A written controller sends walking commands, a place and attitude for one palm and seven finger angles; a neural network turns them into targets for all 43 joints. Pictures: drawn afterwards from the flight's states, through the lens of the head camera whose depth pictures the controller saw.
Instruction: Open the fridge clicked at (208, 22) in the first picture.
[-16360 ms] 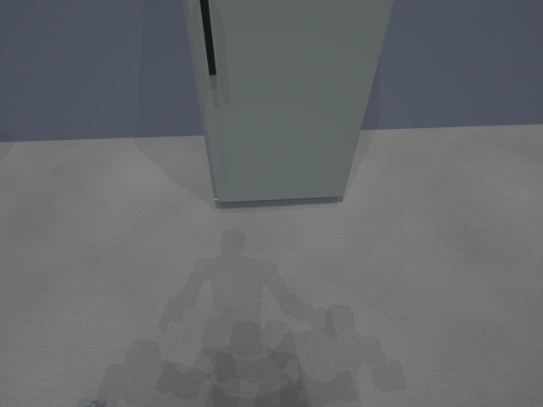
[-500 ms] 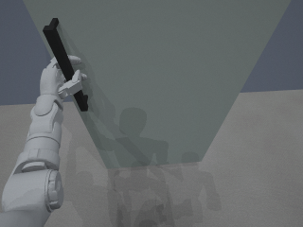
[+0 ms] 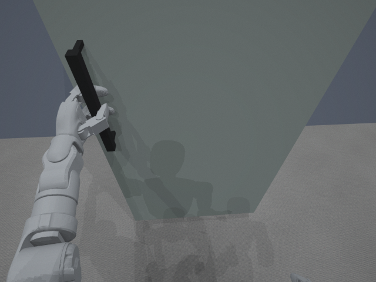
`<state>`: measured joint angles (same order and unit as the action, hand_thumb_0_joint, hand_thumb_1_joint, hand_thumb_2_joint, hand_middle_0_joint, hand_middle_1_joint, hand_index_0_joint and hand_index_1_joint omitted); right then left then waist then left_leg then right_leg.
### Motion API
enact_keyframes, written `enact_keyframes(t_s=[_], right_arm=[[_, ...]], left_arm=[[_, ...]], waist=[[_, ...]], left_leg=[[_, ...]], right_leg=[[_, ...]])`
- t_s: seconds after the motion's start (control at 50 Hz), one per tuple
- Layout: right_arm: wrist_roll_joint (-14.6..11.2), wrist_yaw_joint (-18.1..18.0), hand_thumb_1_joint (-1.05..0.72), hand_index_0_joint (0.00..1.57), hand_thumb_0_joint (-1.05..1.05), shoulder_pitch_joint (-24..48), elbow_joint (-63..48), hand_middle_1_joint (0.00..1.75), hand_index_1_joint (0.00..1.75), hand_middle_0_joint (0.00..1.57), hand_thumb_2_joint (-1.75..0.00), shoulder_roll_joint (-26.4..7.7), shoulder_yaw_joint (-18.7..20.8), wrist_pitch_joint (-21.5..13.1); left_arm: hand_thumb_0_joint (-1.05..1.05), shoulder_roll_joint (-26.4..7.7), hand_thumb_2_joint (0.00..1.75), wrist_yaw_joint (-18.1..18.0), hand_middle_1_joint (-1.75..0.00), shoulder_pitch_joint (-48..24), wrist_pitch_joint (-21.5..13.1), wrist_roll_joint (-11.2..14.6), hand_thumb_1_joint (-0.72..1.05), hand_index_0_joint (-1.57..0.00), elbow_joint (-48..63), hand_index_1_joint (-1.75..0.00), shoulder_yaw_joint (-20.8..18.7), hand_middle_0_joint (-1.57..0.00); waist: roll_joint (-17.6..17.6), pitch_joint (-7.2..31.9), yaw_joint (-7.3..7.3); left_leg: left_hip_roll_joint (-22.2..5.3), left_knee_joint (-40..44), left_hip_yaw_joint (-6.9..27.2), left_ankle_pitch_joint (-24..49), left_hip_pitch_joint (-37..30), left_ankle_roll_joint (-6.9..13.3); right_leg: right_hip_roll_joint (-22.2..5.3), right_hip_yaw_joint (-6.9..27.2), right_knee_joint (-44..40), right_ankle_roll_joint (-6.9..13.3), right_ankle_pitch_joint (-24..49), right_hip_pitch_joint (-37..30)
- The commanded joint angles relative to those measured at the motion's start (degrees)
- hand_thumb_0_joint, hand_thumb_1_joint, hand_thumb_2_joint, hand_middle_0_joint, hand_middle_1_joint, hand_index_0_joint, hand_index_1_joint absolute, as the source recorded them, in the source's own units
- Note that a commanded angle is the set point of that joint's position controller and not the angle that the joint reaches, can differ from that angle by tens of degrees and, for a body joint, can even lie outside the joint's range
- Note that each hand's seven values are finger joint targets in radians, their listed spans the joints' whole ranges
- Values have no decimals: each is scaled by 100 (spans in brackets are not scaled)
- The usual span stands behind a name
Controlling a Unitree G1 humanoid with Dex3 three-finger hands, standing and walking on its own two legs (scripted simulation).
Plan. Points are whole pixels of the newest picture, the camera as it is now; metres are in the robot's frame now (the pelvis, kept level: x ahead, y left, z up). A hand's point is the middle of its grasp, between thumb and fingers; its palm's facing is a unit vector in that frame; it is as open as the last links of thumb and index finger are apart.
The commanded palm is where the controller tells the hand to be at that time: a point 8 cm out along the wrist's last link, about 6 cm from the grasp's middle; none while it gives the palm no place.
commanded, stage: pull the door a little, standing still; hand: left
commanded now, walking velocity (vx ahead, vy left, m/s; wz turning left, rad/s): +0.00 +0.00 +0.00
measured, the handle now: (97, 104) +0.47 +0.22 +0.13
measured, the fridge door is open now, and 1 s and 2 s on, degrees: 0 20 59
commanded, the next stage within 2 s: walk backward, drawing the door open in 0.30 s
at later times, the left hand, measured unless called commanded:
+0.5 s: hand (101, 152) +0.33 +0.17 +0.13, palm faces +0.06 -0.98 -0.18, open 6.4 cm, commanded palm +0.30 +0.23 +0.13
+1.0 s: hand (116, 200) +0.24 +0.13 +0.13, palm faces +0.27 -0.93 -0.23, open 6.4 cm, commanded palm +0.19 +0.17 +0.13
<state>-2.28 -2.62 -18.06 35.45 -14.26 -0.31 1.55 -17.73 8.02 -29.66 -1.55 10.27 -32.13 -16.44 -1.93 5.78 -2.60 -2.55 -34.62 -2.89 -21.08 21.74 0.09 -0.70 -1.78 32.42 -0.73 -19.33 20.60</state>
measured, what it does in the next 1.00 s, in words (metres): lifts its left foot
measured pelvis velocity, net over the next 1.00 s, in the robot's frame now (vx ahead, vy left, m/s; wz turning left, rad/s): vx -0.01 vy -0.06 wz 0.11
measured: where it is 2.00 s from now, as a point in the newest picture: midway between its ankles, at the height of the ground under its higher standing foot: outside the picture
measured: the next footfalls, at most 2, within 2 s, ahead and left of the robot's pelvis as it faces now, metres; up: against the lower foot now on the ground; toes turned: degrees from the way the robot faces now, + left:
left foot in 1.02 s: +0.05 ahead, +0.05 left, +0.00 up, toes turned +12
right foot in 1.32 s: +0.06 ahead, -0.27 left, +0.00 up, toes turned +21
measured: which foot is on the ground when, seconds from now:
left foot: down 0.00-0.84, up 0.86-1.00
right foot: down 0.00-1.00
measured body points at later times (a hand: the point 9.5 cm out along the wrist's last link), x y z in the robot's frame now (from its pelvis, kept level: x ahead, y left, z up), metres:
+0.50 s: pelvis +0.04 +0.01 +0.01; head +0.05 +0.00 +0.46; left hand +0.32 +0.23 +0.14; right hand +0.18 -0.24 -0.08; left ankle -0.05 +0.12 -0.72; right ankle -0.05 -0.12 -0.72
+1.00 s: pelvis -0.01 -0.06 +0.00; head +0.02 -0.09 +0.45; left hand +0.22 +0.17 +0.14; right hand +0.17 -0.28 -0.11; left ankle +0.00 +0.05 -0.71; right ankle -0.05 -0.12 -0.73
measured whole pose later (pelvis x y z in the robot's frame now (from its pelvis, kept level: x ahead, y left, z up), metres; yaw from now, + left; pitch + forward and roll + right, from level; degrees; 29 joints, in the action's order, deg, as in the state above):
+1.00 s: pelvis -0.01 -0.06 +0.00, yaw +6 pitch +2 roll +1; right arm 0.9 -6.9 -11.6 34.6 -13.4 0.0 0.3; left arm -10.7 -4.3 14.2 -2.8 3.3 17.8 -5.7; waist -3.7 -1.9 -0.7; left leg -0.6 -44.3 -4.5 -17.8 24.5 -1.1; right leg -1.4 -12.4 32.1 4.2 -21.7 12.2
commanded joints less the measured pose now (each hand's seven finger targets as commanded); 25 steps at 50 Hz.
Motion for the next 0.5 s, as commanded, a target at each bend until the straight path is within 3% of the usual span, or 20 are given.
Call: enact_keyframes(t_s=[0.0,0.12,0.22,0.36,0.38,0.4,0.42,0.44,0.46,0.48], right_arm=[[21,-3,-90,20,0,-45,-693,30,30,20,-90,-773,317,-224],[4,49,-90,20,0,218,-936,30,30,20,-90,-746,289,-298],[-12,109,-90,20,0,480,-1151,30,30,20,-90,-664,270,-398],[-18,151,-90,20,0,958,-1421,30,30,20,-90,-495,197,-584],[-15,138,-90,20,0,1019,-1441,30,30,20,-90,-470,184,-626],[65,-59,-90,20,0,857,-1149,30,30,20,-90,-739,141,-585],[164,-167,-90,20,0,728,-992,30,30,20,-90,-632,185,-567],[221,-213,-90,20,0,843,-1012,30,30,20,-90,-607,174,-518],[237,-206,-90,20,0,853,-1102,30,30,20,-90,-591,169,-440],[256,-176,-90,20,0,838,-1137,30,30,20,-90,-612,176,-388]], left_arm=[[0,-1016,90,74,-140,-1427,-353,111,90,-45,1520,-140,-202,-45],[0,-939,90,92,-140,-273,-440,206,90,-45,2218,-140,-246,-45],[0,-739,90,99,-140,974,-298,336,90,-45,3364,-140,-242,-45],[0,-185,90,-121,-140,3463,74,443,90,-45,5569,-140,40,-45],[0,-265,90,-200,-140,3357,115,429,90,-45,6211,-140,29,-45],[0,-1982,90,-839,-140,1197,-313,-485,90,-45,5734,-140,-783,-45],[0,-1587,90,-1065,-140,1531,-458,-543,90,-45,5356,-140,-688,-45],[0,-643,90,-1086,-140,2704,-411,-602,90,-45,4878,-140,53,-45],[0,-397,90,-1106,-140,3001,-385,-637,90,-45,5073,-140,379,-45],[0,-367,90,-1129,-140,3022,-397,-652,90,-45,5347,-140,473,-45]], waist=[[-140,2081,234],[-30,1972,454],[-145,1934,601],[-157,1177,686],[-216,1224,656],[-70,686,178],[166,608,161],[224,669,144],[20,817,140],[-241,947,105]], left_leg=[[66,-39,187,4559,-1413,94],[54,118,145,4523,-1301,108],[21,227,106,4866,-1445,72],[46,543,92,4293,-1341,19],[42,553,103,4385,-1426,20],[-8,238,13,3875,-1339,139],[36,206,212,3697,-1217,119],[-18,221,210,4379,-1470,131],[-83,269,218,5284,-1770,150],[-181,311,359,6187,-2159,156]], right_leg=[[192,-110,56,149,3916,-948],[171,-123,29,186,4011,-1388],[140,-162,-6,185,4287,-1654],[113,-310,-213,192,3933,-1659],[96,-317,-228,191,4041,-1696],[-212,161,-504,142,4544,-1370],[-391,75,-565,175,4666,-1355],[-375,-75,-315,134,4908,-1330],[-256,-201,-97,27,4808,-1238],[-109,-280,97,-48,4308,-1009]])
